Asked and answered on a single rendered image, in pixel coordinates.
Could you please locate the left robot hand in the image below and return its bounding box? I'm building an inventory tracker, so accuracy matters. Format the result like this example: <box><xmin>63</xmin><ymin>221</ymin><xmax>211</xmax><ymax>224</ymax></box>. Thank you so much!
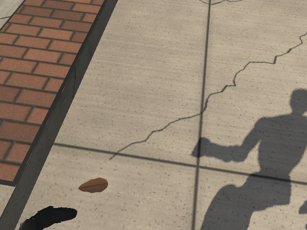
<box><xmin>18</xmin><ymin>206</ymin><xmax>78</xmax><ymax>230</ymax></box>

